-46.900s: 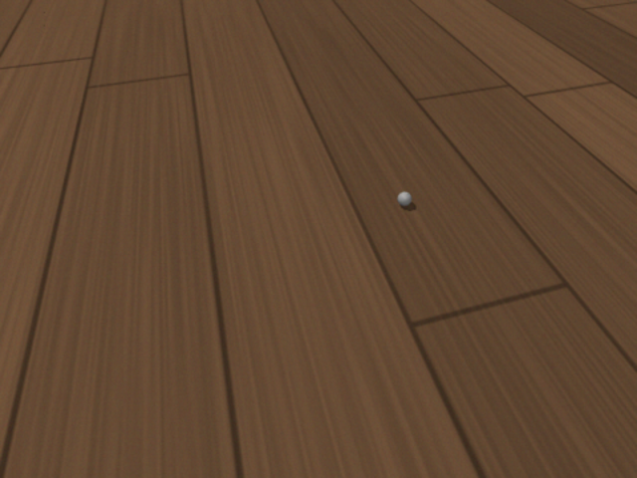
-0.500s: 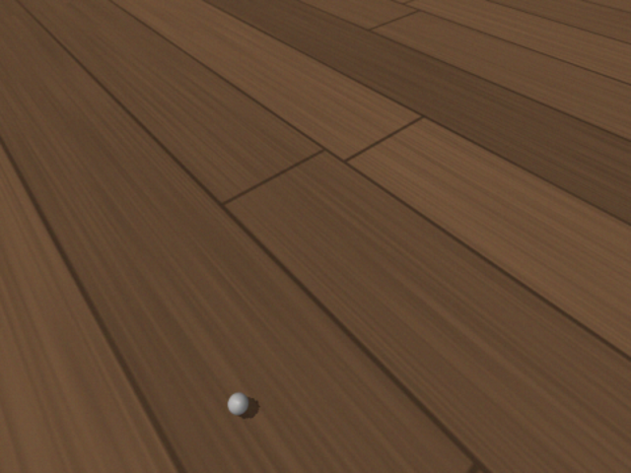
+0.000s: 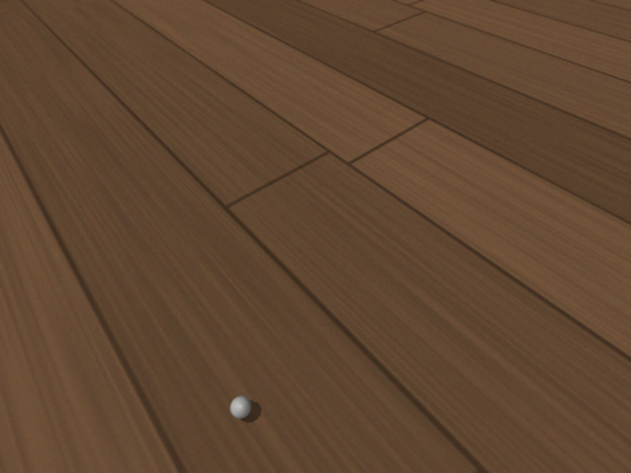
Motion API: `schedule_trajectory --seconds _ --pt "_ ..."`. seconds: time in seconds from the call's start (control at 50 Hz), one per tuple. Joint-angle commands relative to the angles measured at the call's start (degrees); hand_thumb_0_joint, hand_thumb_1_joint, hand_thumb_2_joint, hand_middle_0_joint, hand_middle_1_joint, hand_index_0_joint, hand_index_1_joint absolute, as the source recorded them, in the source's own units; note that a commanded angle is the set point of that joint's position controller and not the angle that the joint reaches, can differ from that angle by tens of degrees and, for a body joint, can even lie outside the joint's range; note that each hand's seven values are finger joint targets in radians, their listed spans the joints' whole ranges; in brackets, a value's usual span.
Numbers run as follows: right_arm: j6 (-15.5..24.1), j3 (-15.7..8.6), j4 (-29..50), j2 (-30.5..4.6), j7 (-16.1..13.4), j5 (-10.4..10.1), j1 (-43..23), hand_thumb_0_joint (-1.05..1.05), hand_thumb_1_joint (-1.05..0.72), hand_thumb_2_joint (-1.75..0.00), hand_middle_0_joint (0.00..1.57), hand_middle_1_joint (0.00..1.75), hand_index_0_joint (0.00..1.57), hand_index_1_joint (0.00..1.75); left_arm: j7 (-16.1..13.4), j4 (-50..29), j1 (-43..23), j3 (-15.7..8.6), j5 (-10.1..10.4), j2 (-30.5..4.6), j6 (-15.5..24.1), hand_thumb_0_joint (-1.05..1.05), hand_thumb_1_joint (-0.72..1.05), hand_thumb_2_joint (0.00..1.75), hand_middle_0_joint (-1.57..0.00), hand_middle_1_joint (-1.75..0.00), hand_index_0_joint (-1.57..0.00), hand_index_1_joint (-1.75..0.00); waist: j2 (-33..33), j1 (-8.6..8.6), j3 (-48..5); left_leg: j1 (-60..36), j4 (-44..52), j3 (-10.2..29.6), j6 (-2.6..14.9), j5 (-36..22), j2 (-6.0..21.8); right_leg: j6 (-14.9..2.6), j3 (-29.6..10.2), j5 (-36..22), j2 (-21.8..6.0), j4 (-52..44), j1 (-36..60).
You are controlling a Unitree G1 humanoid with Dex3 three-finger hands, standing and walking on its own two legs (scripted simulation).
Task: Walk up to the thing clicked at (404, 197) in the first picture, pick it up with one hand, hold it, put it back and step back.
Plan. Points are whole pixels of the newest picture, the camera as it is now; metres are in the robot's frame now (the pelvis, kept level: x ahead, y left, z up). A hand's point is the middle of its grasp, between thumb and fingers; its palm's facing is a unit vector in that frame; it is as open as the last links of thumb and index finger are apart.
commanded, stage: stand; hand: left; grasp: from above
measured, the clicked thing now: (240, 407) +0.42 +0.26 -0.75
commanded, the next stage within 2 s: step back in 0.76 s
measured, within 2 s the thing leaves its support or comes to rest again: neither
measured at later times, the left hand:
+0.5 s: hand out of the picture +0.06 +0.24 -0.16, palm faces +0.01 -0.94 -0.34, open 7.4 cm
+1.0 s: hand out of the picture +0.08 +0.29 -0.17, palm faces +0.01 -0.93 -0.37, open 7.4 cm
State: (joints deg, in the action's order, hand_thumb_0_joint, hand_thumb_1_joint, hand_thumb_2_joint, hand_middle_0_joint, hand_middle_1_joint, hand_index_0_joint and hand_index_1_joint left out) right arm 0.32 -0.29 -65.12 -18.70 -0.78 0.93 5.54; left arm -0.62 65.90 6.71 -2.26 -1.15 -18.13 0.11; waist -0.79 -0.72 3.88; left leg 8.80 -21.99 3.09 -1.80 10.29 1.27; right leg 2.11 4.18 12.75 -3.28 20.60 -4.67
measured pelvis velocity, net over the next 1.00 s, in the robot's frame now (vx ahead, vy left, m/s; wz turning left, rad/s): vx -0.03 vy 0.02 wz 0.02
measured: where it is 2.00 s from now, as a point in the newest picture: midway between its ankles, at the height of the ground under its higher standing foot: outside the picture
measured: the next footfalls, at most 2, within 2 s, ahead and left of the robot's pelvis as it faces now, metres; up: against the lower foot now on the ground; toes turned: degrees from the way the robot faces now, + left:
right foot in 1.42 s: -0.08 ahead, -0.08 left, +0.00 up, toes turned -1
left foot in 1.80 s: -0.16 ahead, +0.17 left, +0.00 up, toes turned -3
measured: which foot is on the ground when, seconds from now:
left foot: down 0.00-1.00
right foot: down 0.00-1.00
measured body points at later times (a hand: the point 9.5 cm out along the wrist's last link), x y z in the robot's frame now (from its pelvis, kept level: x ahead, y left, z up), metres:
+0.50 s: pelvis +0.00 -0.01 +0.00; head +0.01 -0.01 +0.45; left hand +0.06 +0.29 -0.14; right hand +0.06 -0.30 -0.14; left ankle +0.02 +0.14 -0.75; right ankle -0.02 -0.14 -0.75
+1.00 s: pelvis -0.03 +0.02 -0.02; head +0.03 +0.03 +0.43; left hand +0.08 +0.34 -0.15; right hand +0.07 -0.30 -0.14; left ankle -0.01 +0.13 -0.73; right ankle -0.02 -0.14 -0.74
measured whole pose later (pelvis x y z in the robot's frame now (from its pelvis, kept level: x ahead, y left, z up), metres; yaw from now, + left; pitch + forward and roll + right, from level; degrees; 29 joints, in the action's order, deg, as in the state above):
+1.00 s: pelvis -0.03 +0.02 -0.02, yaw +1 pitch -2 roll -1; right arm -2.9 -3.0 -56.6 -23.0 1.0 -0.2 4.7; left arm -0.7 57.0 3.7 -4.4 -0.9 -20.8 -2.0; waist -0.3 0.9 9.6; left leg 19.0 -42.3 1.8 3.1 19.8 -1.5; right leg 2.6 3.7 17.3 -5.8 34.3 -14.5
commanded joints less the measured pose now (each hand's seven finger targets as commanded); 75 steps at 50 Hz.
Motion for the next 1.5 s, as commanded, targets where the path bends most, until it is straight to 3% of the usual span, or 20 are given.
schedule_trajectory --seconds 0.0,0.28,0.72,0.74,0.8,0.84,0.92,0.96,0.98,1.0,1.02,1.06,1.14,1.22,1.3,1.4,1.42,1.44,1.46,1.48 --pt "1.0 -1.9 3.0 -11.6 -0.5 -0.1 -1.2 0.00 -0.90 -0.90 0.20 0.30 0.20 0.30 -0.6 -3.2 -2.0 -1.7 0.1 -12.0 0.9 0.00 0.90 0.90 -0.20 -0.30 -0.20 -0.30 0.5 0.23 -4.8 -0.4 2.7 3.6 2.84 -11.0 5.5 -2.03 -4.0 -6.4 -4.9 -4.0 0.8" --pt "0.8 -2.1 3.0 -12.0 -0.1 -0.1 -1.5 0.00 -0.90 -0.90 0.20 0.30 0.20 0.30 -0.3 -3.5 -1.5 -1.5 -0.1 -12.7 1.2 0.00 0.90 0.90 -0.20 -0.30 -0.20 -0.30 0.3 0.50 -2.8 1.0 4.2 4.0 2.51 -3.2 5.0 -2.33 -4.1 -0.6 -4.6 -5.6 -1.1" --pt "1.0 -1.7 3.0 -12.5 -0.1 -0.2 -0.3 0.00 -0.90 -0.90 0.20 0.30 0.20 0.30 -0.2 -3.9 -0.9 -1.3 0.4 -13.1 1.2 0.00 0.90 0.90 -0.20 -0.30 -0.20 -0.30 0.1 0.31 -5.1 -0.4 2.9 3.8 2.53 -11.5 5.5 -2.39 -3.9 -7.1 -5.1 -4.5 0.9" --pt "-0.2 -3.0 5.1 -15.4 0.4 -0.6 -3.5 0.00 -0.90 -0.90 0.20 0.30 0.20 0.30 -0.5 -4.9 -1.4 -3.9 2.0 -17.3 0.9 0.00 0.90 0.90 -0.20 -0.30 -0.20 -0.30 0.1 0.54 1.5 4.5 -3.3 3.4 4.01 -20.5 3.6 -3.47 -4.5 -16.5 -4.7 0.0 -3.1" --pt "-0.9 -3.2 7.3 -13.7 0.5 -1.4 -1.3 0.00 -0.90 -0.90 0.20 0.30 0.20 0.30 -1.0 -7.4 -0.3 -4.5 2.0 -16.9 0.5 0.00 0.90 0.90 -0.20 -0.30 -0.20 -0.30 2.2 1.08 -4.0 3.5 -10.1 0.6 4.74 -22.2 2.1 -6.47 -4.7 -23.4 -6.7 2.2 -1.0" --pt "-1.7 -3.7 8.5 -13.1 0.7 -1.4 -0.2 0.00 -0.90 -0.90 0.20 0.30 0.20 0.30 -0.9 -9.6 -2.0 -4.9 1.6 -17.3 0.1 0.00 0.90 0.90 -0.20 -0.30 -0.20 -0.30 5.2 1.54 -6.7 3.8 -15.9 -1.5 4.27 -15.9 -0.3 -9.70 -7.0 -24.0 -10.0 2.4 -2.2" --pt "-3.3 -5.2 10.6 -13.9 1.5 -0.9 5.1 0.00 -0.90 -0.90 0.20 0.30 0.20 0.30 -0.9 -15.3 -8.9 -5.4 -0.3 -18.9 -0.7 0.00 0.90 0.90 -0.20 -0.30 -0.20 -0.30 12.3 3.57 -6.7 3.3 -28.4 0.3 5.60 16.0 -2.1 -15.02 -12.4 -18.4 -18.3 3.6 -13.1" --pt "-3.0 -5.4 10.8 -13.8 1.9 -1.0 6.9 0.00 -0.90 -0.90 0.20 0.30 0.20 0.30 -1.0 -16.3 -10.5 -5.1 -0.1 -18.2 -1.0 0.00 0.90 0.90 -0.20 -0.30 -0.20 -0.30 10.9 4.61 -5.0 3.5 -18.8 0.4 6.09 6.1 -0.2 -11.25 -8.3 -13.9 -14.0 9.5 -13.1" --pt "-2.5 -5.8 11.0 -15.0 1.7 -0.4 6.7 0.00 -0.90 -0.90 0.20 0.30 0.20 0.30 -0.8 -16.6 -9.8 -4.6 0.5 -16.3 -1.4 0.00 0.90 0.90 -0.20 -0.30 -0.20 -0.30 4.3 4.19 -4.4 5.8 -12.4 3.1 6.99 -11.8 2.8 -7.81 -4.1 -9.4 -7.9 17.5 -12.0" --pt "-2.1 -6.4 12.2 -18.1 1.3 0.3 5.0 0.00 -0.90 -0.90 0.20 0.30 0.20 0.30 -1.0 -17.1 -8.3 -4.1 1.5 -13.0 -1.9 0.00 0.90 0.90 -0.20 -0.30 -0.20 -0.30 -7.5 3.73 -3.2 6.4 -2.6 14.3 8.71 -26.4 9.6 -4.46 -2.5 -0.1 2.8 28.3 -15.1" --pt "-1.6 -6.9 12.4 -20.2 1.0 0.5 5.9 0.00 -0.90 -0.90 0.20 0.30 0.20 0.30 -1.4 -17.2 -6.5 -4.0 1.5 -11.5 -2.5 0.00 0.90 0.90 -0.20 -0.30 -0.20 -0.30 -10.9 3.25 -4.3 0.9 0.6 23.3 10.52 -32.3 13.9 -4.62 -8.7 22.7 8.5 34.6 -21.1" --pt "-1.2 -7.1 13.9 -21.0 0.3 1.0 4.9 0.00 -0.90 -0.90 0.20 0.30 0.20 0.30 -1.9 -16.4 -2.3 -3.6 1.2 -11.5 -3.1 0.00 0.90 0.90 -0.20 -0.30 -0.20 -0.30 -9.1 2.53 -6.1 1.0 -1.5 22.7 10.21 -37.4 15.4 -4.81 -14.8 25.5 8.6 43.7 -22.4" --pt "-0.9 -6.3 17.9 -16.2 -0.8 0.9 -2.9 0.00 -0.90 -0.90 0.20 0.30 0.20 0.30 -2.2 -15.0 3.3 -4.2 1.6 -13.9 -3.3 0.00 0.90 0.90 -0.20 -0.30 -0.20 -0.30 -8.6 -1.87 -9.6 -2.9 -4.7 11.7 12.37 -25.1 10.8 -3.98 -14.7 15.5 7.6 48.3 -23.9" --pt "-0.8 -6.5 18.0 -14.6 -1.2 0.6 4.7 0.00 -0.90 -0.90 0.20 0.30 0.20 0.30 -1.8 -17.9 -0.3 -4.5 0.6 -14.3 -2.2 0.00 0.90 0.90 -0.20 -0.30 -0.20 -0.30 -4.1 2.51 -10.3 -10.4 -7.0 11.8 15.12 -27.6 11.7 -1.22 -13.3 16.9 6.9 41.8 -25.0" --pt "-1.2 -6.7 19.0 -16.3 -1.2 0.5 4.1 0.00 -0.90 -0.90 0.20 0.30 0.20 0.30 -1.5 -18.4 1.3 -4.6 0.6 -13.6 -1.4 0.00 0.90 0.90 -0.20 -0.30 -0.20 -0.30 -6.7 2.95 -8.0 -8.4 -7.5 12.5 17.43 -26.2 14.5 -1.01 -9.6 17.4 4.4 29.6 -21.4" --pt "-2.2 -6.0 19.9 -16.3 -0.6 -0.7 0.3 0.00 -0.90 -0.90 0.20 0.30 0.20 0.30 -0.8 -15.4 8.5 -5.2 -0.4 -12.9 -0.3 0.00 0.90 0.90 -0.20 -0.30 -0.20 -0.30 -5.7 -0.09 -9.3 5.3 -12.8 6.9 10.23 -9.7 8.7 -4.14 -5.3 -2.1 4.0 4.7 -3.7" --pt "-2.1 -5.4 20.3 -15.0 -0.4 -1.4 -0.1 0.00 -0.90 -0.90 0.20 0.30 0.20 0.30 -0.8 -16.2 8.8 -5.7 -1.1 -15.6 0.0 0.00 0.90 0.90 -0.20 -0.30 -0.20 -0.30 0.4 -0.29 -9.1 12.1 -15.9 4.9 7.45 -2.0 5.8 -6.49 -14.0 -3.8 -1.4 3.9 -1.3" --pt "-2.2 -4.8 20.8 -13.1 -0.1 -1.5 -0.1 0.00 -0.90 -0.90 0.20 0.30 0.20 0.30 -0.6 -17.4 6.5 -6.7 -1.1 -19.6 0.1 0.00 0.90 0.90 -0.20 -0.30 -0.20 -0.30 12.4 0.29 -5.1 22.0 -25.1 -0.4 3.45 14.1 -3.4 -12.16 -28.7 -2.5 -11.0 -0.7 -2.4" --pt "-2.6 -5.6 20.6 -14.1 -0.8 -1.0 -2.4 0.00 -0.90 -0.90 0.20 0.30 0.20 0.30 -0.7 -19.5 3.8 -7.3 -1.3 -24.3 0.0 0.00 0.90 0.90 -0.20 -0.30 -0.20 -0.30 16.9 -2.42 -2.4 18.5 -39.4 2.4 2.39 26.0 -7.2 -21.31 -39.0 -7.4 -20.8 -3.3 -14.4" --pt "-2.7 -6.2 19.3 -15.5 -1.0 -0.8 0.0 0.00 -0.90 -0.90 0.20 0.30 0.20 0.30 -1.0 -21.1 -0.1 -7.3 -1.2 -22.5 0.2 0.00 0.90 0.90 -0.20 -0.30 -0.20 -0.30 14.3 -0.60 0.6 15.9 -46.6 7.3 1.82 25.1 -5.9 -21.25 -38.4 -10.0 -21.2 -3.4 -19.5"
